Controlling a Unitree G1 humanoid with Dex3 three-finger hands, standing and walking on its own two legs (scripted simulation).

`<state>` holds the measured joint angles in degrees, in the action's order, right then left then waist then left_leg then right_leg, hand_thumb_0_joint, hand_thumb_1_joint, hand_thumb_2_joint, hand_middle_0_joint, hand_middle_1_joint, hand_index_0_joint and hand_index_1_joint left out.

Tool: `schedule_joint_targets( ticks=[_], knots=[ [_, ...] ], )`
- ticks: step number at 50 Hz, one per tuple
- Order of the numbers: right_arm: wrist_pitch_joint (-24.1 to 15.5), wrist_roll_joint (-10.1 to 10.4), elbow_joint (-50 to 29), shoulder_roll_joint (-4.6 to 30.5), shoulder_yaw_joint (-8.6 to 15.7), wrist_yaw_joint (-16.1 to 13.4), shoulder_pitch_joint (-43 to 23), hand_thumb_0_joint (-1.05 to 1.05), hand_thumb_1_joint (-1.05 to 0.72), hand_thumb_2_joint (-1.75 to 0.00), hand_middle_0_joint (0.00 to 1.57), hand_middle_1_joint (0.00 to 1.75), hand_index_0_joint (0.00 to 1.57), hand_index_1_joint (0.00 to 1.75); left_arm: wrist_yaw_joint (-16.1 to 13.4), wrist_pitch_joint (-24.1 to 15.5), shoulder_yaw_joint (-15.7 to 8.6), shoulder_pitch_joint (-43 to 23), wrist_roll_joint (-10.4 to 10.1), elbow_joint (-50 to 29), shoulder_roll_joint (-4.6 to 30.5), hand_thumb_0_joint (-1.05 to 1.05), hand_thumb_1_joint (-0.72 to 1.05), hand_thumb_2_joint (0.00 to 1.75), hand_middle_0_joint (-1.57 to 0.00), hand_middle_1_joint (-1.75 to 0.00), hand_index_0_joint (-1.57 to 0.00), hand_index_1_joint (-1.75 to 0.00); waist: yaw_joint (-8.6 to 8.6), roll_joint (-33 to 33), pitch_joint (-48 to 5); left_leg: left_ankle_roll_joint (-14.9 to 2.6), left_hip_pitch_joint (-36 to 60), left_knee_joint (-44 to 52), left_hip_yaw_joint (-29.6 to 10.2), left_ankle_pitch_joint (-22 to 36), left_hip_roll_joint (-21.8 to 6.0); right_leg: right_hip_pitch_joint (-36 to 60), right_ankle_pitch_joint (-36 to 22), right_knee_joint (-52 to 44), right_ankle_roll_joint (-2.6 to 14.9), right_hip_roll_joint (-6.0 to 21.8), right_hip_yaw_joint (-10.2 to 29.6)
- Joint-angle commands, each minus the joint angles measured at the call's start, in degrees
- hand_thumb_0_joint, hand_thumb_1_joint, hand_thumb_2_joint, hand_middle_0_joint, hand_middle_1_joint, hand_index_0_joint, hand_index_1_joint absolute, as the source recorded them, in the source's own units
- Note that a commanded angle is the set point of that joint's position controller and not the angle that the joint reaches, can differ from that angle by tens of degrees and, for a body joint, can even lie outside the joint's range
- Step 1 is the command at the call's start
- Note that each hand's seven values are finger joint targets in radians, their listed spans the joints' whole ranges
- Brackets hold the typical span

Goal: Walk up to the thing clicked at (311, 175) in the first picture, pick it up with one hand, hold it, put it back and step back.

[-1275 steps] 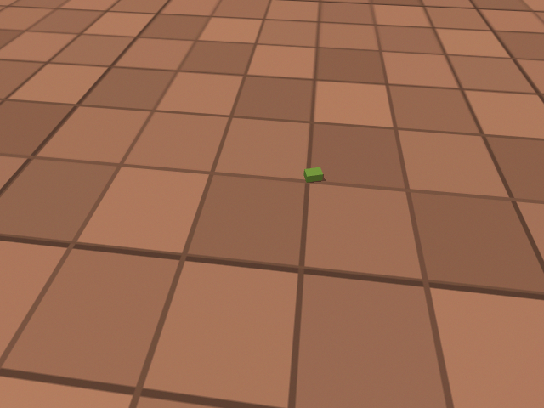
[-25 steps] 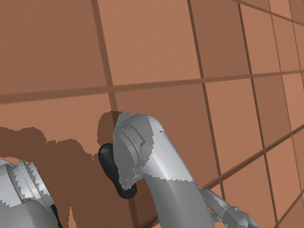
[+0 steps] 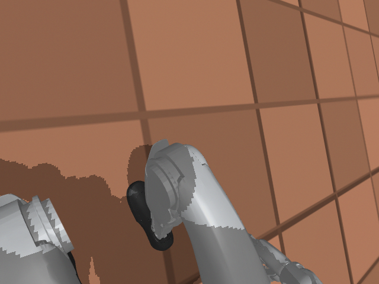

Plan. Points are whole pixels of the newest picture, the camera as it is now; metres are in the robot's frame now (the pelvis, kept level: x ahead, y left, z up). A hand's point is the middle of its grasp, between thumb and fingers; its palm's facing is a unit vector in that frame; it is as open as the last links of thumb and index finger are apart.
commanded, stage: settle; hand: left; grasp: from above
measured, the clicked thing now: out of the picture +0.47 +0.37 -0.28
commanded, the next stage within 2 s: lift in 0.66 s
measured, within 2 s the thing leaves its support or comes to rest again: neither
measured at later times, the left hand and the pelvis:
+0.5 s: hand out of the picture +0.46 +0.37 -0.16, palm faces -0.41 -0.12 -0.90, open 8.2 cm; pelvis +0.00 +0.00 +0.01, yaw +4 degrees
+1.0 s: hand out of the picture +0.44 +0.37 -0.10, palm faces -0.44 -0.15 -0.89, open 8.2 cm; pelvis +0.00 -0.01 +0.04, yaw +7 degrees
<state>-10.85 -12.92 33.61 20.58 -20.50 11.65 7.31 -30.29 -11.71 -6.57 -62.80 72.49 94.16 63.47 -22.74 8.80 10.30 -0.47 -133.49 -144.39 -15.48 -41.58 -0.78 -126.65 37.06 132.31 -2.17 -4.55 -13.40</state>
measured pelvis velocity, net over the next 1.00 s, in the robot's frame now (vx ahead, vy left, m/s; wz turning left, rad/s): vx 0.00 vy -0.01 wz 0.12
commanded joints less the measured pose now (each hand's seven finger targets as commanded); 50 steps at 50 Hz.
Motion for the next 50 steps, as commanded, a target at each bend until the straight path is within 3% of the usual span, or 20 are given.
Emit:
schedule_joint_targets(
  ticks=[1, 2, 4, 6, 9, 10, 11, 13, 14, 19, 24, 26, 31, 32, 35, 37, 40, 41, 47, 50],
  knots=[
    [0.8, 0.6, 1.2, 19.3, 8.2, -0.5, 10.7, 0.00, -0.91, -0.90, 0.20, 0.30, 0.20, 0.30, -0.1, 1.3, -0.7, -12.9, -1.3, -10.2, 12.9, 0.00, 0.92, 0.36, -1.24, -0.36, -1.26, -0.33, -1.12, -37.7, -37.8, 0.93, 30.5, 16.1, 5.1, 15.1, -2.6, 19.0, -14.1, -10.2, 4.22, -1.9, -2.5],
    [1.1, 0.5, 1.3, 19.4, 8.5, -0.5, 11.1, 0.00, -0.91, -0.90, 0.20, 0.30, 0.20, 0.30, 0.2, 1.4, -1.4, -13.5, -1.6, -12.7, 13.1, 0.00, 0.94, 0.37, -1.26, -0.36, -1.28, -0.33, -0.58, -38.6, -40.7, 1.01, 31.7, 16.2, 5.0, 16.2, -2.7, 19.6, -15.0, -10.2, 4.17, -1.8, -2.8],
    [1.2, 0.9, 1.8, 18.9, 9.5, -0.1, 11.8, 0.00, -0.91, -0.90, 0.20, 0.30, 0.20, 0.30, 1.7, 1.9, -0.6, -12.2, -2.1, -13.6, 10.3, 0.00, 0.96, 0.38, -1.27, -0.37, -1.29, -0.34, -0.47, -39.2, -39.8, 1.16, 31.6, 16.9, 5.1, 15.8, -2.5, 18.2, -14.2, -10.0, 4.47, -1.5, -2.4],
    [1.6, 1.6, 1.8, 18.1, 10.3, 0.1, 12.2, 0.00, -0.91, -0.90, 0.20, 0.30, 0.20, 0.30, 3.3, 2.5, -1.4, -10.6, -2.4, -15.9, 10.1, 0.00, 0.96, 0.37, -1.27, -0.36, -1.29, -0.33, 1.01, -38.2, -42.6, 1.04, 32.0, 16.6, 5.4, 17.2, -2.2, 17.9, -14.9, -9.9, 4.54, -1.4, -2.1],
    [2.4, 2.4, 1.7, 18.0, 12.2, 0.0, 12.7, 0.00, -0.90, -0.90, 0.20, 0.30, 0.20, 0.30, 5.3, 2.9, 0.7, -11.6, -3.5, -18.9, 5.6, 0.00, 1.00, 0.35, -1.29, -0.34, -1.32, -0.32, 0.81, -36.9, -43.0, 0.59, 29.9, 17.3, 6.0, 14.7, -1.9, 17.3, -13.7, -10.8, 4.53, -1.1, -1.6],
    [2.8, 2.6, 2.2, 18.0, 12.5, 0.0, 13.6, 0.00, -0.90, -0.90, 0.20, 0.30, 0.20, 0.30, 5.9, 3.2, 0.2, -11.2, -3.8, -18.8, 5.4, 0.00, 0.99, 0.33, -1.28, -0.33, -1.31, -0.31, 0.98, -35.8, -42.4, 0.47, 28.8, 17.6, 6.1, 13.9, -1.7, 17.1, -13.1, -11.0, 4.54, -1.0, -1.4],
    [3.1, 3.1, 1.8, 17.5, 12.9, 0.0, 13.0, 0.00, -0.90, -0.90, 0.20, 0.30, 0.20, 0.30, 6.9, 3.3, 1.8, -11.0, -4.1, -19.8, 3.2, 0.00, 0.99, 0.35, -1.29, -0.33, -1.32, -0.30, 1.82, -35.4, -43.0, 0.49, 29.0, 18.2, 6.2, 13.6, -1.6, 16.2, -12.8, -10.8, 4.62, -1.0, -1.2],
    [3.8, 3.7, 2.7, 17.6, 13.9, 0.0, 14.6, 0.00, -0.90, -0.90, 0.20, 0.30, 0.20, 0.30, 8.2, 3.6, 0.4, -11.1, -4.1, -20.8, 4.6, 0.00, 0.98, 0.34, -1.29, -0.31, -1.31, -0.29, 2.12, -34.9, -43.0, 0.39, 29.2, 18.6, 6.3, 14.1, -1.4, 15.7, -12.9, -11.0, 4.64, -0.7, -0.7],
    [4.1, 3.9, 1.9, 17.1, 14.0, -0.1, 14.2, 0.00, -0.90, -0.90, 0.20, 0.30, 0.20, 0.30, 9.2, 3.6, 2.3, -11.3, -4.2, -22.2, 1.8, 0.00, 0.96, 0.33, -1.27, -0.30, -1.30, -0.28, 2.26, -34.6, -44.1, 0.47, 29.7, 18.6, 6.5, 14.9, -1.3, 15.7, -13.4, -11.0, 4.75, -0.6, -0.6],
    [5.9, 5.0, 1.5, 15.3, 14.6, -0.6, 14.6, 0.00, -0.91, -0.90, 0.20, 0.30, 0.20, 0.30, 11.4, 3.2, 2.3, -13.8, -4.9, -26.5, 1.6, 0.00, 0.93, 0.30, -1.24, -0.31, -1.27, -0.28, 4.00, -32.0, -47.9, -0.24, 28.1, 18.1, 8.5, 17.4, -0.5, 19.5, -15.9, -11.9, 4.55, -0.4, 0.9],
    [7.7, 5.3, 1.3, 14.6, 15.3, -1.4, 14.9, 0.00, -0.91, -0.90, 0.20, 0.30, 0.20, 0.30, 13.3, 3.2, 1.9, -14.0, -4.0, -24.7, 2.0, 0.00, 0.90, 0.33, -1.23, -0.31, -1.26, -0.29, 4.06, -29.4, -47.7, -0.69, 25.8, 18.5, 9.8, 14.8, 0.1, 20.5, -13.1, -13.4, 4.65, -0.1, 2.2],
    [8.4, 5.5, 0.7, 14.6, 15.4, -2.0, 14.5, 0.00, -0.91, -0.90, 0.20, 0.30, 0.20, 0.30, 13.7, 3.0, 1.3, -14.7, -3.8, -26.2, 2.9, 0.00, 0.88, 0.31, -1.21, -0.30, -1.24, -0.28, 5.00, -29.8, -49.0, -0.59, 26.7, 19.5, 9.8, 14.2, 0.5, 20.0, -12.2, -13.5, 4.78, 0.1, 2.1],
    [9.6, 5.8, 0.4, 13.8, 16.0, -3.4, 14.6, 0.00, -0.90, -0.90, 0.20, 0.30, 0.20, 0.30, 15.0, 2.9, 2.5, -15.3, -3.8, -26.4, 0.7, 0.00, 0.85, 0.30, -1.17, -0.33, -1.20, -0.30, 4.30, -29.3, -47.9, -0.59, 27.2, 20.7, 9.9, 11.5, 0.7, 18.3, -9.3, -14.7, 5.16, 0.3, 2.4],
    [10.0, 5.9, 0.4, 13.3, 16.2, -3.6, 14.6, 0.00, -0.90, -0.90, 0.20, 0.30, 0.20, 0.30, 15.2, 2.9, 2.2, -15.6, -3.9, -28.3, 1.2, 0.00, 0.82, 0.32, -1.16, -0.32, -1.18, -0.30, 5.16, -30.3, -50.0, -0.50, 28.8, 21.3, 10.2, 12.4, 0.6, 19.3, -10.0, -14.6, 5.04, 0.4, 2.8],
    [10.5, 6.1, 0.3, 13.6, 16.4, -4.3, 15.0, 0.00, -0.90, -0.90, 0.20, 0.30, 0.20, 0.30, 15.8, 3.0, 2.6, -15.4, -4.4, -27.8, 0.1, 0.00, 0.85, 0.39, -1.19, -0.34, -1.21, -0.33, 4.66, -29.4, -49.5, -0.62, 28.6, 21.1, 10.3, 13.3, 0.8, 18.7, -10.7, -15.2, 5.21, 0.6, 2.7],
    [10.9, 6.1, 0.6, 13.1, 16.5, -4.7, 15.4, 0.00, -0.93, -0.91, 0.20, 0.30, 0.20, 0.30, 16.2, 2.9, 2.9, -16.0, -4.4, -28.9, -0.1, 0.00, 0.83, 0.30, -1.18, -0.39, -1.22, -0.35, 4.61, -28.9, -50.1, -0.77, 28.9, 21.3, 10.7, 13.6, 0.7, 19.5, -11.2, -15.7, 4.98, 0.6, 3.1],
    [11.3, 6.5, 0.6, 13.0, 17.3, -5.2, 16.3, 0.00, -0.88, -0.89, 0.20, 0.30, 0.20, 0.30, 17.5, 3.4, 2.2, -14.5, -5.2, -30.1, -0.1, 0.00, 0.72, 0.34, -1.06, -0.29, -1.10, -0.27, 6.11, -30.5, -52.8, -0.49, 32.0, 22.4, 10.9, 16.0, 0.9, 20.1, -12.7, -15.8, 5.19, 0.9, 3.3],
    [11.7, 6.7, 0.3, 12.6, 17.3, -5.3, 16.1, 0.00, -0.93, -0.91, 0.20, 0.30, 0.20, 0.30, 17.8, 3.4, 2.0, -14.8, -5.3, -32.6, 0.7, 0.00, 0.76, 0.28, -1.11, -0.37, -1.15, -0.34, 7.10, -31.9, -55.5, -0.42, 33.4, 23.2, 10.9, 17.0, 0.7, 21.1, -13.3, -15.6, 5.12, 0.8, 3.4],
    [13.3, 7.7, -0.3, 12.0, 19.0, -5.9, 16.6, 0.00, -0.91, -0.90, 0.20, 0.30, 0.20, 0.30, 21.0, 5.0, 1.4, -10.8, -8.2, -35.5, -0.5, 0.00, 0.78, 0.34, -1.10, -0.40, -1.14, -0.36, 9.00, -30.5, -55.8, -0.78, 34.0, 26.2, 11.7, 14.2, 1.1, 21.8, -10.5, -18.5, 5.38, 1.1, 4.7],
    [14.1, 8.4, -0.4, 12.0, 19.8, -6.3, 16.5, 0.00, -0.91, -0.90, 0.20, 0.30, 0.20, 0.30, 22.5, 5.1, 1.7, -8.3, -8.3, -38.5, -2.0, 0.00, 0.76, 0.32, -1.08, -0.37, -1.12, -0.33, 9.72, -30.1, -55.2, -0.64, 35.5, 28.2, 11.2, 13.9, 1.5, 21.1, -10.0, -19.4, 5.73, 1.4, 4.8]
  ],
)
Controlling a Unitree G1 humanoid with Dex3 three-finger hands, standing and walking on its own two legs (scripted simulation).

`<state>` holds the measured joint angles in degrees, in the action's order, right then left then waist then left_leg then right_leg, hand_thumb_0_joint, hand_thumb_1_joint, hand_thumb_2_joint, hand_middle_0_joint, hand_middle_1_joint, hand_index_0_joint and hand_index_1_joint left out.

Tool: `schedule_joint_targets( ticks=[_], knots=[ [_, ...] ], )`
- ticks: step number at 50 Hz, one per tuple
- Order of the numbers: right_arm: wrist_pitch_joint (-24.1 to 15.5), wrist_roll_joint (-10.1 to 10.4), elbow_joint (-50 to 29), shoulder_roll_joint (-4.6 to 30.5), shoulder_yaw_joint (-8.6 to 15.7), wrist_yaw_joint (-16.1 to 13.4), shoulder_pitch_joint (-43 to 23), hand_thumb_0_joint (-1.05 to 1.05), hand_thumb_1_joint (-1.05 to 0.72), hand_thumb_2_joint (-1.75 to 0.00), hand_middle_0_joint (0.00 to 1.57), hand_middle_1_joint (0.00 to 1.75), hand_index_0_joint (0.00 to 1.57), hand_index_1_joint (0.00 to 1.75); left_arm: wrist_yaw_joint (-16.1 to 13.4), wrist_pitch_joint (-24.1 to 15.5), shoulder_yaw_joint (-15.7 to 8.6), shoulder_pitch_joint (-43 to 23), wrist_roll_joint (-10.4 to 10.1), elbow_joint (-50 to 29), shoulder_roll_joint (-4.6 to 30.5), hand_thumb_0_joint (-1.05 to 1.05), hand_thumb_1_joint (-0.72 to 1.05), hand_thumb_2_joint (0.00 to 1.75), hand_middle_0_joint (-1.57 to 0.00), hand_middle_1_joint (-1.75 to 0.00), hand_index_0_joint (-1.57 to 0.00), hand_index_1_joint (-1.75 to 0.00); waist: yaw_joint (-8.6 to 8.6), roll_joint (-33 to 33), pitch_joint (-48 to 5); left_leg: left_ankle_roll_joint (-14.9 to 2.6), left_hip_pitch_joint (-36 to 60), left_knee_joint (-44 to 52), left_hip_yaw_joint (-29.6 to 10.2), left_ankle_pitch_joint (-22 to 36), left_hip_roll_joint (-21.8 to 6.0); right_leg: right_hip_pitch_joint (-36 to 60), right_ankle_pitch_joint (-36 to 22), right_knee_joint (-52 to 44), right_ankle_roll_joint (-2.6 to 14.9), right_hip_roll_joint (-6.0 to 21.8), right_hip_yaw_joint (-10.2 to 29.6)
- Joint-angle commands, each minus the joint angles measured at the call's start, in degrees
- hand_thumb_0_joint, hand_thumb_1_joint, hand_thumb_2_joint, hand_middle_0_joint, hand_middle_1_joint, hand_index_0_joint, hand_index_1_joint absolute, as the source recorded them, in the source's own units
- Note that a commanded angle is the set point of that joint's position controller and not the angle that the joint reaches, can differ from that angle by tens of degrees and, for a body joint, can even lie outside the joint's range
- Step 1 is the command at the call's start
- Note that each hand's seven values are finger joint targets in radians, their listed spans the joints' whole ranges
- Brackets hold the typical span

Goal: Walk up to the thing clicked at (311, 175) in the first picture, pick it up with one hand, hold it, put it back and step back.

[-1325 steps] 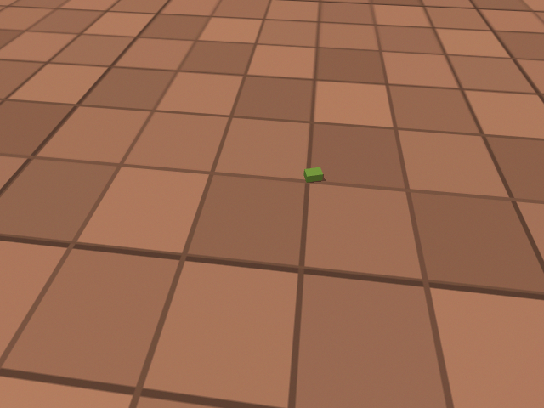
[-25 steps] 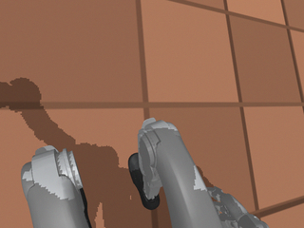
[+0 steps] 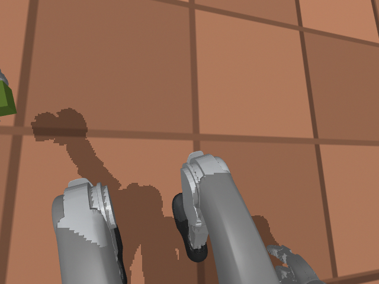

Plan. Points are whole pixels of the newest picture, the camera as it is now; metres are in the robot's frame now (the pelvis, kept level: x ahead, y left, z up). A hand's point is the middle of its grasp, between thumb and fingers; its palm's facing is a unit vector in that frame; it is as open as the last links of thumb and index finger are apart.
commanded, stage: lift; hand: left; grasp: from above
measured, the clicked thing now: out of the picture +0.50 +0.32 -0.17
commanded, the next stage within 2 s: hold in 1.50 s
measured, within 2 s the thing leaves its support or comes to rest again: neither
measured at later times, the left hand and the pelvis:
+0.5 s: hand out of the picture +0.41 +0.32 +0.02, palm faces -0.43 -0.10 -0.90, open 8.2 cm; pelvis +0.00 +0.00 +0.11, yaw +5 degrees
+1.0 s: hand out of the picture +0.34 +0.29 +0.22, palm faces -0.43 -0.13 -0.89, open 8.2 cm; pelvis +0.03 +0.00 +0.29, yaw +8 degrees
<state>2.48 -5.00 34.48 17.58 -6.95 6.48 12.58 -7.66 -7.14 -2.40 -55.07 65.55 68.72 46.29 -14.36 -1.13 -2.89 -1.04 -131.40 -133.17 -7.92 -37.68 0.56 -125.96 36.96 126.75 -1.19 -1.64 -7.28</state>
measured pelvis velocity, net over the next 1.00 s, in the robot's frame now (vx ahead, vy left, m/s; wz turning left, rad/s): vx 0.03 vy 0.00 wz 0.13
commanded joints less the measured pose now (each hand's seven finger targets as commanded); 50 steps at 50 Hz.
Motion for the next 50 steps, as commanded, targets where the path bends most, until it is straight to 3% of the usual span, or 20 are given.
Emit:
schedule_joint_targets(
  ticks=[1, 3, 6, 11, 14, 16, 20, 22, 25, 26, 27, 33, 34, 35, 38, 41, 42, 44, 47, 50],
  knots=[
    [0.9, 0.9, -1.2, 14.8, 6.7, -1.3, 11.1, 0.00, -0.91, -0.90, 0.20, 0.30, 0.20, 0.30, 0.2, 0.3, -2.8, -15.9, -1.5, -15.2, 15.4, 0.00, 0.76, 0.32, -1.08, -0.37, -1.12, -0.33, 2.06, -20.8, -42.9, -0.10, 35.0, 17.9, 3.5, 10.3, 0.2, 20.3, -10.0, -14.1, 4.73, -1.3, -1.2],
    [1.2, 1.4, -1.4, 14.1, 7.1, -1.5, 11.1, 0.00, -0.91, -0.90, 0.20, 0.30, 0.20, 0.30, 1.0, 0.2, -3.0, -15.0, -2.5, -17.9, 14.8, 0.00, 0.76, 0.34, -1.08, -0.39, -1.12, -0.34, 2.57, -20.5, -45.8, -0.36, 37.8, 19.3, 3.5, 11.8, 0.1, 22.1, -11.4, -15.1, 4.37, -1.3, -0.7],
    [1.6, 2.1, -1.1, 13.9, 8.1, -1.9, 10.7, 0.00, -0.91, -0.90, 0.20, 0.30, 0.20, 0.30, 2.0, 0.1, -3.3, -11.2, -3.8, -18.7, 13.6, 0.00, 0.75, 0.32, -1.06, -0.38, -1.11, -0.34, 3.25, -18.2, -43.6, -0.47, 38.3, 21.3, 3.2, 11.3, 0.5, 21.4, -10.8, -16.5, 4.49, -0.9, -0.1],
    [1.7, 3.2, -1.5, 12.2, 9.2, -2.8, 9.9, 0.00, -0.90, -0.90, 0.20, 0.30, 0.20, 0.30, 3.5, -0.4, -1.1, -8.8, -5.7, -23.7, 8.9, 0.00, 0.77, 0.34, -1.08, -0.38, -1.12, -0.34, 3.91, -16.3, -43.6, -1.00, 40.6, 26.5, 3.0, 7.1, -0.1, 23.8, -9.1, -19.9, 3.97, -0.9, 0.8],
    [1.6, 3.7, -2.2, 11.7, 9.6, -3.6, 9.0, 0.00, -0.90, -0.90, 0.20, 0.30, 0.20, 0.30, 4.3, -0.2, -0.8, -6.1, -7.1, -26.6, 8.1, 0.00, 0.77, 0.33, -1.07, -0.39, -1.12, -0.35, 4.84, -14.8, -43.8, -1.28, 42.0, 29.5, 3.0, 4.2, -0.3, 27.4, -7.9, -22.5, 3.63, -1.0, 1.3],
    [1.4, 4.2, -2.3, 10.8, 9.7, -3.9, 8.7, 0.00, -0.90, -0.90, 0.20, 0.30, 0.20, 0.30, 4.2, 0.1, -0.6, -5.1, -7.6, -28.1, 7.9, 0.00, 0.78, 0.30, -1.06, -0.41, -1.12, -0.35, 5.39, -13.7, -46.0, -1.61, 43.5, 31.6, 3.3, 4.3, -0.4, 31.6, -8.8, -24.1, 3.04, -1.3, 1.6],
    [1.2, 4.9, -2.2, 10.2, 10.0, -5.2, 7.4, 0.00, -0.90, -0.90, 0.20, 0.30, 0.20, 0.30, 4.3, 0.8, -0.8, -2.3, -8.9, -31.7, 7.2, 0.00, 0.76, 0.30, -1.05, -0.39, -1.10, -0.34, 5.88, -11.8, -44.0, -1.48, 47.3, 35.1, 3.2, 5.7, -0.5, 35.3, -9.6, -27.9, 2.92, -1.1, 1.9],
    [1.1, 5.1, -2.2, 9.5, 10.1, -5.6, 6.7, 0.00, -0.90, -0.90, 0.20, 0.30, 0.20, 0.30, 4.2, 1.2, 0.2, -1.6, -8.8, -33.6, 5.7, 0.00, 0.78, 0.31, -1.07, -0.39, -1.12, -0.34, 5.99, -11.6, -44.0, -1.48, 49.9, 37.2, 3.5, 6.6, -0.7, 37.6, -10.3, -30.2, 2.77, -1.1, 2.2],
    [1.0, 5.6, -2.2, 9.1, 10.4, -6.2, 5.5, 0.00, -0.90, -0.90, 0.20, 0.30, 0.20, 0.30, 3.7, 2.3, -0.9, 3.0, -9.0, -34.0, 5.2, 0.00, 0.79, 0.33, -1.09, -0.36, -1.13, -0.32, 7.37, -10.1, -43.9, -1.44, 53.8, 40.2, 4.0, 8.5, -0.6, 41.6, -11.2, -33.5, 2.61, -1.0, 2.8],
    [0.9, 5.7, -2.2, 8.5, 10.4, -6.4, 5.1, 0.00, -0.90, -0.90, 0.20, 0.30, 0.20, 0.30, 3.6, 2.7, 0.4, 2.6, -8.9, -35.4, 4.1, 0.00, 0.80, 0.31, -1.10, -0.37, -1.14, -0.33, 7.05, -10.6, -43.1, -1.41, 55.0, 41.6, 4.3, 8.5, -0.7, 43.2, -11.2, -35.3, 2.57, -1.2, 2.9],
    [0.9, 5.9, -2.2, 8.4, 10.5, -6.7, 4.5, 0.00, -0.89, -0.90, 0.20, 0.30, 0.20, 0.30, 3.4, 3.1, -0.4, 3.2, -9.0, -35.8, 4.7, 0.00, 0.78, 0.33, -1.10, -0.35, -1.13, -0.32, 7.45, -10.1, -42.9, -1.37, 56.5, 43.3, 4.2, 7.3, -0.7, 45.2, -10.4, -37.1, 2.50, -1.2, 3.2],
    [0.5, 6.9, -1.8, 7.2, 10.6, -7.9, 2.3, 0.00, -0.89, -0.90, 0.20, 0.30, 0.20, 0.30, 3.8, 5.9, 2.3, 11.3, -9.5, -37.4, -0.8, 0.00, 0.77, 0.35, -1.09, -0.36, -1.12, -0.33, 8.07, -9.3, -37.1, -0.61, 65.1, 54.5, 2.4, 5.1, -1.2, 52.2, -9.1, -44.6, 2.39, -1.3, 3.3],
    [0.3, 7.0, -1.6, 7.1, 10.4, -8.2, 1.6, 0.00, -0.89, -0.90, 0.20, 0.30, 0.20, 0.30, 3.7, 6.2, 1.2, 11.8, -9.5, -37.6, 0.6, 0.00, 0.77, 0.34, -1.09, -0.35, -1.12, -0.32, 8.87, -9.6, -36.5, -0.52, 66.7, 56.3, 1.9, 4.4, -1.3, 53.7, -8.8, -45.7, 2.36, -1.4, 3.3],
    [0.1, 7.1, -1.5, 7.0, 10.5, -8.4, 1.1, 0.00, -0.89, -0.90, 0.20, 0.30, 0.20, 0.30, 3.8, 6.3, 1.8, 12.7, -9.5, -37.6, -0.4, 0.00, 0.79, 0.35, -1.11, -0.35, -1.14, -0.32, 8.87, -9.3, -35.4, -0.44, 68.3, 57.7, 2.0, 4.1, -1.4, 54.6, -8.6, -47.2, 2.39, -1.5, 3.5],
    [-1.0, 7.4, -1.1, 5.7, 10.0, -9.3, 1.1, 0.00, -0.89, -0.90, 0.20, 0.30, 0.20, 0.30, 3.6, 6.2, 3.4, 13.6, -9.8, -37.8, -2.6, 0.00, 0.78, 0.34, -1.10, -0.36, -1.13, -0.33, 7.77, -6.2, -30.4, -0.79, 69.1, 61.0, 3.5, 3.0, -1.0, 59.7, -7.2, -53.2, 2.31, -1.7, 4.6],
    [-2.5, 7.5, -0.1, 5.5, 10.1, -10.1, 1.0, 0.00, -0.90, -0.90, 0.20, 0.30, 0.20, 0.30, 3.3, 5.5, 3.2, 15.1, -10.4, -36.5, -3.2, 0.00, 0.74, 0.34, -1.08, -0.35, -1.11, -0.32, 8.14, -5.0, -27.2, -0.73, 71.9, 64.6, 3.7, 3.1, -0.9, 63.5, -6.8, -57.6, 2.14, -1.5, 5.6],
    [-3.0, 7.5, -0.2, 5.2, 10.1, -10.2, 1.4, 0.00, -0.90, -0.90, 0.20, 0.30, 0.20, 0.30, 3.2, 5.3, 4.9, 15.0, -10.0, -36.5, -5.0, 0.00, 0.74, 0.32, -1.08, -0.35, -1.11, -0.32, 7.65, -4.8, -26.2, -0.74, 72.8, 65.7, 4.3, 3.5, -0.8, 65.0, -7.0, -59.5, 2.25, -1.5, 6.0],
    [-3.8, 7.5, 0.2, 5.1, 10.3, -10.4, 1.5, 0.00, -0.90, -0.90, 0.20, 0.30, 0.20, 0.30, 2.5, 4.8, 3.9, 15.8, -9.8, -36.4, -4.1, 0.00, 0.73, 0.30, -1.06, -0.37, -1.10, -0.33, 8.60, -4.8, -26.4, -0.65, 75.6, 67.9, 4.6, 4.5, -0.5, 68.5, -6.9, -62.6, 2.29, -1.4, 6.8],
    [-4.8, 7.6, 0.9, 4.8, 10.5, -10.5, 2.0, 0.00, -0.90, -0.90, 0.20, 0.30, 0.20, 0.30, 1.5, 4.3, 5.6, 16.4, -9.3, -34.0, -6.9, 0.00, 0.77, 0.33, -1.09, -0.37, -1.12, -0.34, 8.56, -5.9, -24.9, -0.04, 80.3, 71.5, 4.4, 7.2, -0.8, 70.6, -9.3, -65.3, 2.36, -1.4, 6.8],
    [-5.3, 7.7, 1.2, 4.9, 10.8, -10.3, 2.3, 0.00, -0.90, -0.90, 0.20, 0.30, 0.20, 0.30, -0.2, 4.3, 5.7, 17.3, -8.4, -32.8, -7.4, 0.00, 0.77, 0.32, -1.08, -0.38, -1.12, -0.34, 9.46, -5.0, -23.6, 0.10, 83.7, 74.6, 4.7, 8.7, -0.7, 74.0, -10.4, -68.9, 2.44, -1.5, 7.0]
  ],
)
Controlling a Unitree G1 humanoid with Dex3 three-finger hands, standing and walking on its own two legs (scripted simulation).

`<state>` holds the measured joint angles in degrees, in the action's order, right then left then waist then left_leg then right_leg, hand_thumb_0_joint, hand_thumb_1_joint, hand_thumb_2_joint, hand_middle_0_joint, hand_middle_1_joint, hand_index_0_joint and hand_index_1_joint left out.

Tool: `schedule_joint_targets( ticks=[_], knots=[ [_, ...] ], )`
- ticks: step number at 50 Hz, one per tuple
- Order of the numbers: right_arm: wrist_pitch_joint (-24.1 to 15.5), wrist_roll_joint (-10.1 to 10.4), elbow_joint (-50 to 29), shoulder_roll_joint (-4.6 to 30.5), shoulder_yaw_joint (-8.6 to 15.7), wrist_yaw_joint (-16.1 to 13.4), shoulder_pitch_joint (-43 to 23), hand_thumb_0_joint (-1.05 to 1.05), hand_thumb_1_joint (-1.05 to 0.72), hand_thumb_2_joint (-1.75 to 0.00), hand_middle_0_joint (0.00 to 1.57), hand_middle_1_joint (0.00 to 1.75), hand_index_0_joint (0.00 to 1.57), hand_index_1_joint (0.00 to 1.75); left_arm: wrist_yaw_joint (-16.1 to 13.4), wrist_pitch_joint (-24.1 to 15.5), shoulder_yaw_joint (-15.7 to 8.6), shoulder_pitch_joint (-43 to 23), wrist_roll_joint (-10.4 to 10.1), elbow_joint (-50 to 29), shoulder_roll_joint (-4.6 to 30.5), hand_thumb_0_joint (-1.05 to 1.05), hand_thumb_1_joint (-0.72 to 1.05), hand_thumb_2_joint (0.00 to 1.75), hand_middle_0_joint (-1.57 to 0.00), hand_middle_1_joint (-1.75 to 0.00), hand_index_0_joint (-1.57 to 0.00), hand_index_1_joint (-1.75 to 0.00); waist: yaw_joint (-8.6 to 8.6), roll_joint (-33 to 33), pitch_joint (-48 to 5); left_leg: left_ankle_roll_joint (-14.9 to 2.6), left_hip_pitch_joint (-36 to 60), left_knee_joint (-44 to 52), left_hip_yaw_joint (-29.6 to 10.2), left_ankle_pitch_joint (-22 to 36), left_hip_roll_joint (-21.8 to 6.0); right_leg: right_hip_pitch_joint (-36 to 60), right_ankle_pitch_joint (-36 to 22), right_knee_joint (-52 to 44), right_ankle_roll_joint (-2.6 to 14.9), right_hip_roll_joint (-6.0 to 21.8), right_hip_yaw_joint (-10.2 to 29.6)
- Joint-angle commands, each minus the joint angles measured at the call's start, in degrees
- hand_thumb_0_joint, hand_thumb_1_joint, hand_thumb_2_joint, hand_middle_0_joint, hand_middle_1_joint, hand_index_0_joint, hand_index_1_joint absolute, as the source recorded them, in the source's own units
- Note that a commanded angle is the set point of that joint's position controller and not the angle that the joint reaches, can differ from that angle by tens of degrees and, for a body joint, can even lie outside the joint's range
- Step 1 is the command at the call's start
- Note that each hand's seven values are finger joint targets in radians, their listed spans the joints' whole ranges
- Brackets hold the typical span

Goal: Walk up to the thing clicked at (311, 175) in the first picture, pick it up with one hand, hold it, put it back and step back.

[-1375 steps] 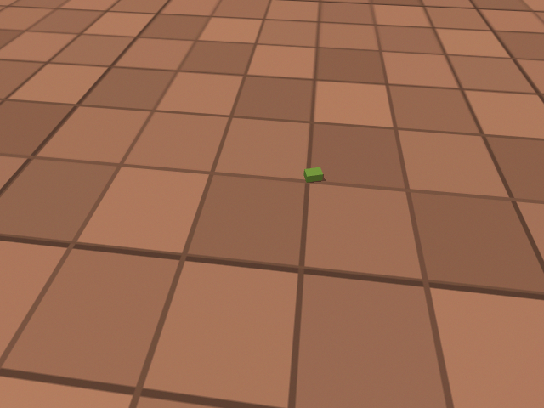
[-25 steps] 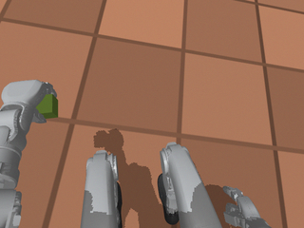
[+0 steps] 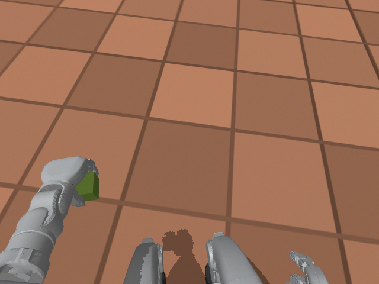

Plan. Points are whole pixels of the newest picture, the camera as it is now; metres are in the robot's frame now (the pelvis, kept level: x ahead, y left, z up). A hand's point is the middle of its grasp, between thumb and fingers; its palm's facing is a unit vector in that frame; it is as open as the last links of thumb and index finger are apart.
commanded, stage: lift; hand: left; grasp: from above
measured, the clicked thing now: (78, 188) +0.36 +0.25 -0.10
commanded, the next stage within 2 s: hold in 0.50 s
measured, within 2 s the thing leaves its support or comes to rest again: neither
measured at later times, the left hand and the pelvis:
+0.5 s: hand (73, 160) +0.38 +0.22 +0.02, palm faces -0.43 -0.07 -0.90, open 8.2 cm; pelvis +0.05 +0.00 +0.08, yaw +0 degrees
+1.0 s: hand (64, 153) +0.37 +0.22 +0.06, palm faces -0.43 -0.04 -0.90, open 8.2 cm; pelvis +0.06 +0.00 +0.11, yaw -1 degrees
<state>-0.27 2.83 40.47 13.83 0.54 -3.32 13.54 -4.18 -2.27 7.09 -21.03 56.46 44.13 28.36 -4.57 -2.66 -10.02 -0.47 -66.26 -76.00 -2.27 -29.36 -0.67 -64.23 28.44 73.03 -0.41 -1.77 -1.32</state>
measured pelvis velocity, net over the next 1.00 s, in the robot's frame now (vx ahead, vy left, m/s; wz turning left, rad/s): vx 0.06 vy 0.00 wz -0.01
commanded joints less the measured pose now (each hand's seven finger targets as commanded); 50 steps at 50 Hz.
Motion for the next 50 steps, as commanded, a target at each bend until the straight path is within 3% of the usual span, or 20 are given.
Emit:
schedule_joint_targets(
  ticks=[1, 2, 9, 13, 15, 20, 26, 34, 39, 50],
  knots=[
    [-2.6, -0.2, -4.6, 8.6, 3.3, -0.4, 1.4, 0.00, -0.90, -0.90, 0.20, 0.30, 0.20, 0.30, -4.2, -0.5, -3.8, -17.3, 0.7, -7.9, 10.4, 0.00, 0.77, 0.33, -1.08, -0.39, -1.11, -0.36, -0.46, -3.1, -16.2, -0.47, 19.6, 18.3, -0.6, 1.3, 0.6, 13.7, -2.5, -16.6, 1.63, -1.4, 1.2],
    [-2.8, -0.2, -4.4, 8.4, 3.3, -0.4, 1.7, 0.00, -0.90, -0.90, 0.20, 0.30, 0.20, 0.30, -4.5, -0.3, -2.3, -17.3, 0.9, -6.7, 8.8, 0.00, 0.79, 0.34, -1.09, -0.41, -1.13, -0.37, -0.92, -2.9, -15.0, -0.41, 20.3, 19.0, -0.4, 2.7, 0.7, 14.6, -3.7, -17.5, 1.58, -1.4, 1.2],
    [-3.0, -0.3, -3.9, 8.5, 4.0, -0.1, 2.5, 0.00, -0.90, -0.90, 0.20, 0.30, 0.20, 0.30, -6.7, 1.4, -2.6, -16.1, 0.7, -5.5, 8.8, 0.00, 0.83, 0.38, -1.14, -0.41, -1.17, -0.38, 1.02, -1.2, -14.7, -0.25, 28.6, 24.4, 1.1, 10.6, 1.2, 23.9, -10.0, -24.1, 1.46, -1.2, 1.9],
    [-2.5, -0.3, -3.4, 8.3, 4.2, -0.2, 2.6, 0.00, -0.90, -0.90, 0.20, 0.30, 0.20, 0.30, -7.5, 2.8, -2.4, -15.8, 0.5, -5.0, 8.3, 0.00, 0.84, 0.39, -1.15, -0.41, -1.18, -0.38, 1.13, 0.2, -15.0, -0.34, 32.6, 26.5, 1.4, 16.6, 1.1, 28.5, -16.2, -26.8, 1.12, -1.1, 2.3],
    [-2.4, -0.3, -3.1, 8.3, 4.4, -0.1, 3.3, 0.00, -0.90, -0.90, 0.20, 0.30, 0.20, 0.30, -7.3, 3.4, -1.2, -15.1, 0.4, -4.9, 6.2, 0.00, 0.81, 0.38, -1.13, -0.39, -1.16, -0.36, 1.26, -0.4, -15.7, -0.13, 34.7, 27.5, 1.3, 20.4, 1.0, 30.5, -19.5, -27.0, 1.25, -1.1, 2.2],
    [-1.6, -0.2, -3.2, 8.5, 4.8, 0.0, 3.2, 0.00, -0.90, -0.90, 0.20, 0.30, 0.20, 0.30, -5.9, 4.1, -0.6, -14.4, -0.1, -4.6, 6.2, 0.00, 0.80, 0.35, -1.13, -0.36, -1.15, -0.33, 1.45, 1.3, -14.0, -0.58, 38.4, 30.0, 2.0, 25.1, 1.2, 34.5, -24.7, -30.4, 0.80, -1.0, 2.4],
    [-0.8, 0.0, -4.3, 8.6, 4.8, 0.3, 2.6, 0.00, -0.89, -0.90, 0.20, 0.30, 0.20, 0.30, -4.7, 3.8, 0.0, -13.7, -0.3, -7.5, 5.2, 0.00, 0.79, 0.38, -1.13, -0.35, -1.15, -0.34, 1.82, 0.3, -12.5, -0.08, 42.5, 34.4, 2.0, 26.0, 1.4, 37.7, -24.1, -33.5, 1.14, -0.9, 2.4],
    [-0.2, 0.3, -5.1, 8.5, 4.8, 0.1, 0.8, 0.00, -0.90, -0.90, 0.20, 0.30, 0.20, 0.30, -3.3, 3.1, 0.1, -13.5, 1.3, -9.6, 6.2, 0.00, 0.78, 0.34, -1.10, -0.37, -1.13, -0.34, 2.54, 0.1, -10.0, 0.03, 45.3, 37.6, 2.3, 26.9, 1.5, 40.0, -24.7, -36.3, 1.25, -0.9, 2.6],
    [0.0, 0.4, -5.8, 8.7, 4.8, 0.2, 0.1, 0.00, -0.89, -0.90, 0.20, 0.30, 0.20, 0.30, -1.5, 2.8, 0.1, -13.5, 0.4, -11.2, 6.3, 0.00, 0.82, 0.37, -1.12, -0.38, -1.16, -0.34, 2.76, 0.8, -9.9, -0.05, 47.0, 39.2, 2.4, 27.9, 1.4, 41.7, -25.4, -37.4, 1.24, -1.0, 2.8],
    [0.6, 0.6, -6.9, 8.5, 4.3, 0.0, -2.3, 0.00, -0.89, -0.90, 0.20, 0.30, 0.20, 0.30, 0.4, 2.7, 0.4, -11.3, 0.4, -13.4, 6.4, 0.00, 0.79, 0.38, -1.11, -0.38, -1.14, -0.35, 3.40, 2.1, -8.1, -0.35, 49.7, 41.9, 2.7, 29.1, 1.5, 44.7, -26.7, -40.1, 0.99, -0.8, 2.8]
  ],
)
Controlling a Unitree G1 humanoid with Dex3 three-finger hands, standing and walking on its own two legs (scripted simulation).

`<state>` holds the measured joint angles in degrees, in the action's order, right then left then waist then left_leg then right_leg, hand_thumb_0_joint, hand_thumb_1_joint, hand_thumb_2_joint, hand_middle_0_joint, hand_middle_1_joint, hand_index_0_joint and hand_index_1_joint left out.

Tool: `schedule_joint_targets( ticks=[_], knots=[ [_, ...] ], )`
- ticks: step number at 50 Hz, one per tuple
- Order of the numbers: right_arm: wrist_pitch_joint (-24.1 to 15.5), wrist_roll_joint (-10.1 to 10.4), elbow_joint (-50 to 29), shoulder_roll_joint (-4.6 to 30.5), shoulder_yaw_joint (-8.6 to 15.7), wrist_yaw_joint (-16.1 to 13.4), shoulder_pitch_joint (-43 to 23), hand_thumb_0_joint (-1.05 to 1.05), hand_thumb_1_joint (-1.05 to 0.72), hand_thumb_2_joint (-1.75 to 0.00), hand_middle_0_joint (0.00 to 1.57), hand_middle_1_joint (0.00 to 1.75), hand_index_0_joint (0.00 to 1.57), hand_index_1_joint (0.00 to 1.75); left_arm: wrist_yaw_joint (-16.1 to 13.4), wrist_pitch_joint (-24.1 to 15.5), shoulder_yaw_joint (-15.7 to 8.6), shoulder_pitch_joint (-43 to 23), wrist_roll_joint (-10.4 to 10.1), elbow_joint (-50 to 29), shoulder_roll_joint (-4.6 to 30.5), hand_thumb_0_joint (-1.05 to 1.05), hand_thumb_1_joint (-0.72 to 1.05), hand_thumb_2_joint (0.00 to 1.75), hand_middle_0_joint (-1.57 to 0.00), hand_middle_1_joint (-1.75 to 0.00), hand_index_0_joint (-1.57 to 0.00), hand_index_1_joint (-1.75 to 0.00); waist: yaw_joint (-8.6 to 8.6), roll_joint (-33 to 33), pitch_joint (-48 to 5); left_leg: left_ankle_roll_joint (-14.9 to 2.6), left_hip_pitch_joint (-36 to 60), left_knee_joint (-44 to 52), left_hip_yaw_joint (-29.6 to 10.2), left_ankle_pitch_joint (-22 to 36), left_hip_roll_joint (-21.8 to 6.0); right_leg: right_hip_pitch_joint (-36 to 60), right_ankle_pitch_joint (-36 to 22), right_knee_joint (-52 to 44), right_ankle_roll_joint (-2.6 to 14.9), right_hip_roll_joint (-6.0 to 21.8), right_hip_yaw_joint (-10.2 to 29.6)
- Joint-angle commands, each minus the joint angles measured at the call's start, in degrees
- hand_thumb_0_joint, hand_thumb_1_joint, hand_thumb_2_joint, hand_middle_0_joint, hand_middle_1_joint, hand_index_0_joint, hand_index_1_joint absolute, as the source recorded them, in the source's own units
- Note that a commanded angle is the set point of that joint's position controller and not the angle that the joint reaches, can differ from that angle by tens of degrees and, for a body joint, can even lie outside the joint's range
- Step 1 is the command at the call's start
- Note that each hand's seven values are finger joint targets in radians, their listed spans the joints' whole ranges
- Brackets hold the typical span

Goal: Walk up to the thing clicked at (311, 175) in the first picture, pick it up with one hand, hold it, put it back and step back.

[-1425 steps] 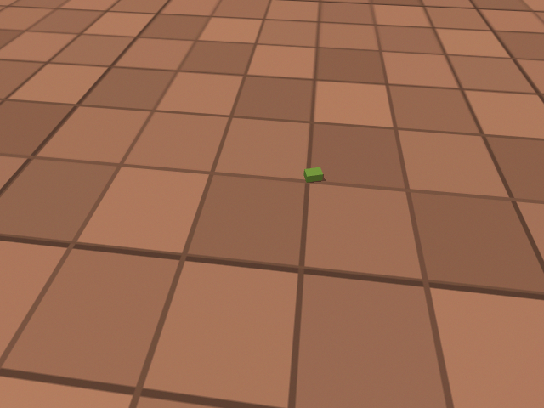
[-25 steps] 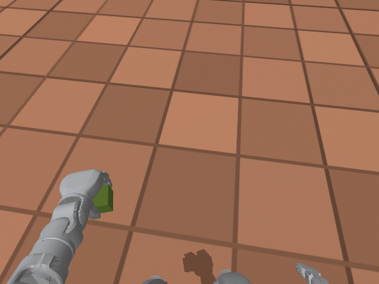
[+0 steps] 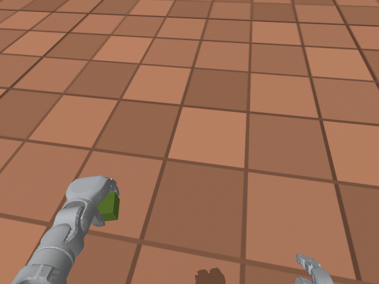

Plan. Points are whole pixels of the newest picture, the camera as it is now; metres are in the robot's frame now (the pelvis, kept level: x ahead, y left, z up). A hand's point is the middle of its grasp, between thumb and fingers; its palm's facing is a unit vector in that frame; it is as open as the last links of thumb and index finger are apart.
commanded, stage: hold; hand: left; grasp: from above
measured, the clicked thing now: (99, 207) +0.32 +0.23 -0.08
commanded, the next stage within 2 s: crouch in 1.50 s
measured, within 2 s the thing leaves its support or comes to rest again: neither
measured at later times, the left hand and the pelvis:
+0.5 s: hand (93, 215) +0.28 +0.22 -0.03, palm faces -0.43 -0.04 -0.90, open 8.2 cm; pelvis -0.02 +0.00 +0.01, yaw +0 degrees
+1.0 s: hand (93, 213) +0.28 +0.21 -0.01, palm faces -0.43 -0.05 -0.90, open 8.2 cm; pelvis -0.01 -0.01 +0.02, yaw +0 degrees
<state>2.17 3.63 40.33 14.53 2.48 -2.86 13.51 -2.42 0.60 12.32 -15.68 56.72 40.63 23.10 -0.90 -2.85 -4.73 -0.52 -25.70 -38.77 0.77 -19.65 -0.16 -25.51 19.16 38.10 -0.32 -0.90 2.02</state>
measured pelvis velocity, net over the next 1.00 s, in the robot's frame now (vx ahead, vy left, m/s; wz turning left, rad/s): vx -0.01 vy -0.01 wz -0.01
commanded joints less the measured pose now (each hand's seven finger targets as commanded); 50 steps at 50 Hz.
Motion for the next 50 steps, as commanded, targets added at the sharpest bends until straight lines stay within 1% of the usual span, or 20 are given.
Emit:
schedule_joint_targets(
  ticks=[1, 5, 6, 12, 13, 17, 20, 21, 25, 26, 27, 29, 30, 32, 37, 39, 41, 45, 48, 50],
  knots=[
    [-1.8, -0.2, -7.1, 7.9, 2.3, -0.5, -2.5, 0.00, -0.89, -0.90, 0.20, 0.30, 0.20, 0.30, -1.3, -0.3, -5.0, -17.5, 0.0, -11.6, 12.1, 0.00, 0.79, 0.37, -1.10, -0.38, -1.14, -0.34, 0.01, 1.4, -13.8, -0.22, 9.7, 5.0, -0.2, 19.4, 1.0, 6.6, -17.4, -5.3, 0.92, -1.5, -0.5],
    [-1.6, -0.1, -7.3, 7.8, 2.2, -0.5, -3.1, 0.00, -0.89, -0.90, 0.20, 0.30, 0.20, 0.30, -0.9, -0.2, -4.3, -17.2, 0.2, -12.2, 11.3, 0.00, 0.81, 0.38, -1.11, -0.40, -1.15, -0.36, -0.18, 1.9, -13.6, -0.38, 10.7, 5.7, 0.0, 19.7, 1.0, 7.1, -17.9, -6.1, 0.83, -1.5, -0.4],
    [-1.5, 0.0, -7.4, 7.8, 2.1, -0.6, -3.7, 0.00, -0.89, -0.90, 0.20, 0.30, 0.20, 0.30, -0.9, -0.2, -5.4, -17.3, -0.2, -12.6, 12.5, 0.00, 0.82, 0.39, -1.11, -0.42, -1.15, -0.37, 0.44, 0.9, -12.9, -0.32, 10.9, 6.3, 0.2, 19.0, 1.1, 7.3, -16.9, -6.8, 0.88, -1.4, -0.5],
    [-1.4, 0.1, -8.2, 7.4, 1.7, -0.7, -5.2, 0.00, -0.90, -0.90, 0.20, 0.30, 0.20, 0.30, 0.2, 0.0, -4.0, -16.3, -0.2, -12.7, 11.0, 0.00, 0.79, 0.36, -1.09, -0.40, -1.14, -0.36, 0.25, 2.6, -10.9, -0.54, 11.3, 8.2, 0.1, 15.3, 1.1, 7.4, -13.6, -8.8, 0.75, -1.3, -0.1],
    [-1.4, 0.2, -8.4, 7.5, 1.6, -0.8, -5.6, 0.00, -0.89, -0.90, 0.20, 0.30, 0.20, 0.30, 0.4, -0.1, -4.8, -16.3, -0.3, -13.6, 12.2, 0.00, 0.80, 0.35, -1.10, -0.40, -1.14, -0.36, 0.98, 2.0, -11.0, -0.51, 11.4, 8.5, 0.4, 14.9, 1.2, 8.1, -13.0, -9.2, 0.80, -1.2, -0.2],
    [-1.4, 0.2, -8.9, 7.5, 1.4, -0.9, -6.3, 0.00, -0.89, -0.90, 0.20, 0.30, 0.20, 0.30, 1.0, -0.5, -4.4, -16.3, -0.8, -14.2, 11.5, 0.00, 0.82, 0.35, -1.10, -0.41, -1.15, -0.36, 0.68, 1.8, -9.8, -0.49, 12.1, 10.0, 0.2, 12.7, 0.9, 7.9, -10.6, -10.1, 1.02, -1.3, -0.2],
    [-1.5, 0.3, -8.8, 7.4, 1.3, -1.0, -6.5, 0.00, -0.90, -0.90, 0.20, 0.30, 0.20, 0.30, 1.1, -0.5, -4.1, -16.0, -0.6, -14.9, 11.3, 0.00, 0.81, 0.35, -1.09, -0.42, -1.14, -0.37, 0.58, 1.9, -10.9, -0.45, 13.2, 10.3, 0.1, 14.4, 0.8, 8.8, -12.0, -10.0, 1.05, -1.4, -0.3],
    [-1.5, 0.3, -8.7, 7.4, 1.3, -1.1, -6.8, 0.00, -0.90, -0.90, 0.20, 0.30, 0.20, 0.30, 0.9, -0.6, -5.1, -16.7, -0.6, -15.6, 12.4, 0.00, 0.80, 0.36, -1.08, -0.43, -1.13, -0.38, 1.15, 1.5, -10.8, -0.39, 13.0, 10.3, 0.0, 14.5, 0.9, 9.0, -11.9, -10.3, 0.98, -1.4, -0.3],
    [-1.7, 0.4, -8.9, 7.2, 1.0, -1.1, -7.6, 0.00, -0.90, -0.90, 0.20, 0.30, 0.20, 0.30, 0.6, -0.7, -5.0, -16.8, -0.8, -15.1, 12.2, 0.00, 0.80, 0.36, -1.08, -0.44, -1.13, -0.39, 0.86, 2.3, -9.3, -0.52, 12.9, 11.2, 0.2, 12.0, 1.1, 8.9, -9.7, -11.6, 0.82, -1.2, 0.0],
    [-1.7, 0.5, -8.8, 7.2, 1.0, -1.1, -7.4, 0.00, -0.90, -0.90, 0.20, 0.30, 0.20, 0.30, 0.7, -0.7, -4.4, -16.8, -0.7, -15.7, 11.5, 0.00, 0.79, 0.34, -1.08, -0.43, -1.12, -0.38, 0.90, 2.2, -9.6, -0.48, 13.4, 11.3, 0.3, 12.4, 1.1, 9.3, -10.2, -11.5, 0.92, -1.1, 0.0],
    [-1.6, 0.5, -8.8, 7.2, 1.2, -1.2, -7.8, 0.00, -0.90, -0.90, 0.20, 0.30, 0.20, 0.30, 0.5, -0.5, -5.5, -15.9, -0.8, -15.1, 12.5, 0.00, 0.79, 0.35, -1.08, -0.43, -1.13, -0.38, 1.57, 1.4, -9.5, -0.35, 13.6, 11.6, 0.5, 12.8, 1.1, 9.4, -10.2, -11.7, 0.97, -1.1, -0.1],
    [-1.7, 0.4, -8.5, 7.2, 1.0, -1.2, -7.8, 0.00, -0.90, -0.90, 0.20, 0.30, 0.20, 0.30, 0.6, -0.4, -5.4, -16.0, -0.7, -14.7, 12.3, 0.00, 0.78, 0.37, -1.06, -0.46, -1.11, -0.40, 1.25, 1.4, -9.3, -0.25, 13.9, 11.9, 0.1, 12.9, 0.7, 9.4, -10.2, -11.5, 1.01, -1.3, -0.3],
    [-1.7, 0.4, -8.7, 7.1, 1.0, -1.1, -8.0, 0.00, -0.90, -0.90, 0.20, 0.30, 0.20, 0.30, 0.9, -0.4, -4.2, -16.0, -0.8, -15.6, 11.1, 0.00, 0.79, 0.38, -1.07, -0.44, -1.12, -0.40, 1.09, 1.8, -9.6, -0.29, 14.3, 11.9, 0.2, 13.3, 0.8, 9.6, -10.7, -11.6, 0.99, -1.3, -0.3],
    [-1.7, 0.5, -8.4, 7.3, 1.1, -1.2, -7.9, 0.00, -0.90, -0.90, 0.20, 0.30, 0.20, 0.30, 1.0, -0.4, -5.2, -17.1, -0.7, -16.6, 12.6, 0.00, 0.78, 0.38, -1.07, -0.44, -1.11, -0.39, 1.26, 1.7, -10.5, -0.43, 14.7, 11.6, 0.4, 14.2, 1.0, 10.3, -11.7, -11.9, 0.79, -1.1, -0.2],
    [-1.6, 0.5, -8.6, 7.0, 0.8, -1.4, -8.8, 0.00, -0.90, -0.90, 0.20, 0.30, 0.20, 0.30, 2.0, -0.3, -5.1, -15.6, -1.6, -16.5, 12.2, 0.00, 0.79, 0.37, -1.08, -0.44, -1.13, -0.39, 1.31, 3.0, -9.1, -0.62, 15.5, 12.4, 0.7, 14.3, 1.0, 10.6, -11.8, -13.1, 0.57, -1.1, -0.3],
    [-1.6, 0.6, -9.0, 6.9, 0.6, -1.4, -9.0, 0.00, -0.90, -0.90, 0.20, 0.30, 0.20, 0.30, 2.5, -0.3, -3.8, -15.1, -1.4, -16.3, 11.0, 0.00, 0.79, 0.37, -1.08, -0.44, -1.13, -0.39, 1.06, 3.1, -8.7, -0.73, 15.5, 12.6, 0.8, 14.4, 1.1, 10.5, -12.2, -13.2, 0.55, -1.0, -0.3],
    [-1.5, 0.7, -9.2, 6.9, 0.6, -1.5, -9.4, 0.00, -0.90, -0.90, 0.20, 0.30, 0.20, 0.30, 2.6, -0.3, -5.7, -14.5, -1.4, -16.5, 13.2, 0.00, 0.77, 0.36, -1.07, -0.42, -1.12, -0.37, 1.98, 2.4, -8.1, -0.62, 15.1, 13.2, 0.7, 13.9, 1.0, 11.1, -11.2, -13.6, 0.74, -1.0, -0.4],
    [-1.3, 0.7, -9.4, 6.6, 0.4, -1.5, -9.5, 0.00, -0.90, -0.90, 0.20, 0.30, 0.20, 0.30, 3.5, -0.7, -3.7, -14.8, -1.3, -16.8, 11.1, 0.00, 0.75, 0.36, -1.05, -0.43, -1.10, -0.38, 1.26, 3.0, -7.7, -0.75, 15.9, 13.5, 0.7, 14.9, 1.0, 11.0, -12.3, -13.7, 0.71, -1.0, -0.4],
    [-1.1, 0.8, -9.7, 6.8, 0.6, -1.5, -9.5, 0.00, -0.90, -0.90, 0.20, 0.30, 0.20, 0.30, 3.1, -0.8, -6.1, -14.0, -1.2, -17.4, 13.2, 0.00, 0.74, 0.35, -1.05, -0.40, -1.09, -0.36, 2.13, 2.3, -8.5, -0.68, 16.2, 13.7, 1.0, 15.3, 1.3, 12.3, -12.6, -14.0, 0.76, -0.9, -0.4],
    [-1.0, 0.7, -9.4, 6.7, 0.6, -1.5, -9.4, 0.00, -0.90, -0.90, 0.20, 0.30, 0.20, 0.30, 3.1, -0.9, -4.9, -15.7, -0.9, -18.1, 12.2, 0.00, 0.75, 0.36, -1.06, -0.41, -1.10, -0.36, 1.39, 1.8, -9.3, -0.62, 17.3, 13.5, 0.9, 16.1, 1.1, 12.0, -13.4, -13.8, 0.79, -1.0, -0.4]
  ],
)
